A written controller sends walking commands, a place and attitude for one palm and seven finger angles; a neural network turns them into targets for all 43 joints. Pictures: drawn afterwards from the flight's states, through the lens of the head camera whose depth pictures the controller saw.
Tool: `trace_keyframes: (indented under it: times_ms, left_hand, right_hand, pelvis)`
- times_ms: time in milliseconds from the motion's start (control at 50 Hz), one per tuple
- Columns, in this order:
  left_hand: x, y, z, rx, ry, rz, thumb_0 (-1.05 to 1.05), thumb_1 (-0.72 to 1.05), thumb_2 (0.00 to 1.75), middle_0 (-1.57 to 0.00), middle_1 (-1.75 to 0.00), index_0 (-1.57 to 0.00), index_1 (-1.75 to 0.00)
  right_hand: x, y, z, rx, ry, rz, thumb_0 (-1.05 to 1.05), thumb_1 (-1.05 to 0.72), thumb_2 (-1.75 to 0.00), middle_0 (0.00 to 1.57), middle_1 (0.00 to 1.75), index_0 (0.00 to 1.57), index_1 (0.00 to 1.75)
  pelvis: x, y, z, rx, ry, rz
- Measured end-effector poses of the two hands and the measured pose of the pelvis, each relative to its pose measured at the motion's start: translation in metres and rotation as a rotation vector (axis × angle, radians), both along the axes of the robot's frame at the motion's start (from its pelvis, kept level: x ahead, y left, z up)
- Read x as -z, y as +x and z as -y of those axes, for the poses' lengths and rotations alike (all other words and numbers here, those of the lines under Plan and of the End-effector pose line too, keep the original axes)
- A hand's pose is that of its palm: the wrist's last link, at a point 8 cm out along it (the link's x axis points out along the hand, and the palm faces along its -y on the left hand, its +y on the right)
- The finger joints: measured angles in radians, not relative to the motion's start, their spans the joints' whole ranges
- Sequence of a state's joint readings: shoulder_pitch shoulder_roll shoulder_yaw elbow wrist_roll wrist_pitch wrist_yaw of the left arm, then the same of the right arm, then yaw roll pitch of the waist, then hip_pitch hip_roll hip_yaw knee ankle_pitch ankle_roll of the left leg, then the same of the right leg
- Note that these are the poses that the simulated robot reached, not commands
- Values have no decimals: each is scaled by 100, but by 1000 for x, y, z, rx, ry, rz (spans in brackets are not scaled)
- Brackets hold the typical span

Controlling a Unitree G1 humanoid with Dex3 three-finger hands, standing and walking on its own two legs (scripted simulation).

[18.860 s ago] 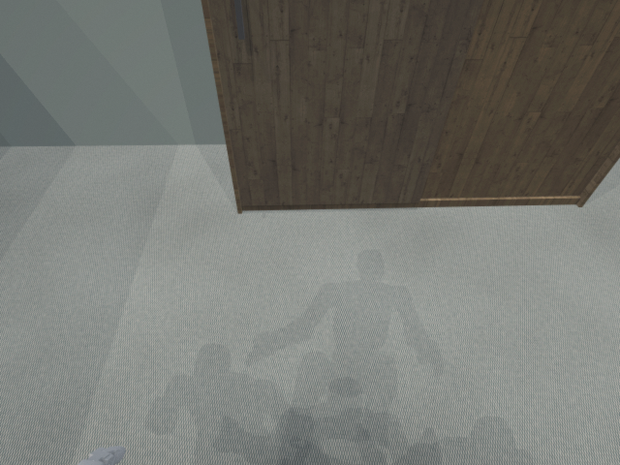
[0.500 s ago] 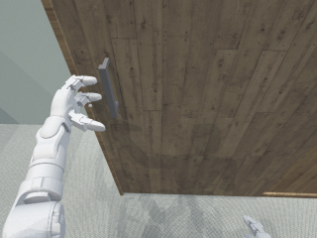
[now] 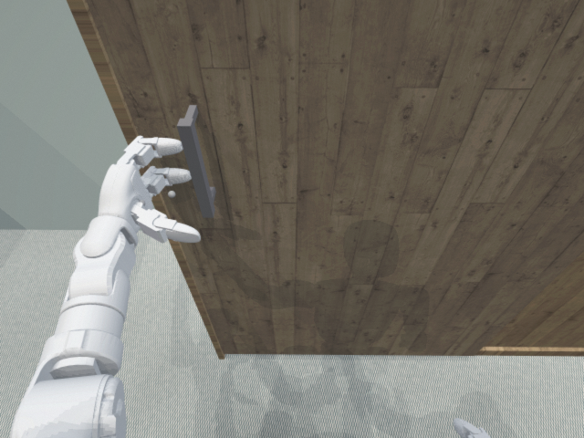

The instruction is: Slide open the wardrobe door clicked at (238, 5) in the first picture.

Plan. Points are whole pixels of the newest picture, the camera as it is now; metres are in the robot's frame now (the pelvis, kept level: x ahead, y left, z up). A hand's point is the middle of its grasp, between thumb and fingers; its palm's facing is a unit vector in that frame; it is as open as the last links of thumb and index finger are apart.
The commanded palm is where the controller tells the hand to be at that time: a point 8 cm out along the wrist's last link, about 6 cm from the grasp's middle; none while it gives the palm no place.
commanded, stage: feel for the door with the fingertips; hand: left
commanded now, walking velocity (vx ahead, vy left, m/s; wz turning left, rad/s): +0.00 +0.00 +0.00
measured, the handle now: (200, 165) +0.47 +0.15 +0.13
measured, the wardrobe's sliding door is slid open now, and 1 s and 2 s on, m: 0.00 0.00 0.00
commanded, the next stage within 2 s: slide the fingers in behind the handle in 0.70 s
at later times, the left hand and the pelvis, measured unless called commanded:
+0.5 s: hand (187, 183) +0.42 +0.16 +0.14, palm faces +0.03 -1.00 -0.01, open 14.0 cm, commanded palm +0.39 +0.21 +0.13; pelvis +0.01 -0.01 +0.00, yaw +0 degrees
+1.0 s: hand (188, 181) +0.43 +0.16 +0.14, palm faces +0.01 -1.00 -0.02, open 13.6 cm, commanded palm +0.40 +0.21 +0.13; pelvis -0.01 -0.01 +0.00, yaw +1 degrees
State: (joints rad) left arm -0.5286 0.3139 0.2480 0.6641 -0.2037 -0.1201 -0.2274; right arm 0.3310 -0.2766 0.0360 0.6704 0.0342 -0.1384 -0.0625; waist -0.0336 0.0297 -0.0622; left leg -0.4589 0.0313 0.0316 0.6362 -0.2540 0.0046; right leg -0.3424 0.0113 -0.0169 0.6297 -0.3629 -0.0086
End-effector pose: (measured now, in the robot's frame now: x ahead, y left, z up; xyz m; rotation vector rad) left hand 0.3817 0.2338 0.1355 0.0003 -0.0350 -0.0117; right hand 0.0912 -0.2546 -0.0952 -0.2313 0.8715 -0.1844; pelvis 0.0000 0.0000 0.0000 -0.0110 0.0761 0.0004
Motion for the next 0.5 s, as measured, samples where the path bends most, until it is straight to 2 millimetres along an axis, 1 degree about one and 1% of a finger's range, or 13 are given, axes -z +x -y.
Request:
trace_keyframes:
  times_ms: [140,260,380,500]
  left_hand:
    - [4,5,14,-6,12,-40,-1,-50,30,-30,-120,-30,-120]
    - [1,1,23,-17,8,-16,-1,-50,30,-30,-120,-30,-120]
    - [2,10,22,-35,24,-47,-1,-50,30,-30,-120,-30,-120]
    - [-6,16,19,-39,14,-22,-1,-50,30,-30,-120,-30,-120]
  right_hand:
    - [-2,12,-6,-7,22,36,1,-90,-90,21,30,20,30]
    - [-2,23,-10,-25,37,54,1,-90,-90,21,30,20,30]
    - [-2,27,-7,-33,28,39,1,-90,-90,21,30,20,30]
    - [-1,22,0,-17,23,22,1,-90,-90,21,30,20,30]
  pelvis:
    - [0,2,0,2,1,4]
    - [-1,4,1,3,4,9]
    - [0,3,6,-6,4,8]
    - [-1,6,8,0,6,-2]
